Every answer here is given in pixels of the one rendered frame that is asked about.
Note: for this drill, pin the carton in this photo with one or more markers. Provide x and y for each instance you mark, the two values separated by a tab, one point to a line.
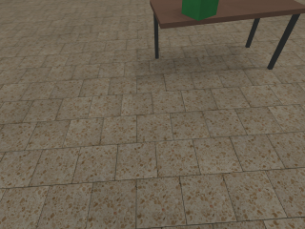
199	9

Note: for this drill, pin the table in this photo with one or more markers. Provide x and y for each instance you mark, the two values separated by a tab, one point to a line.
168	14

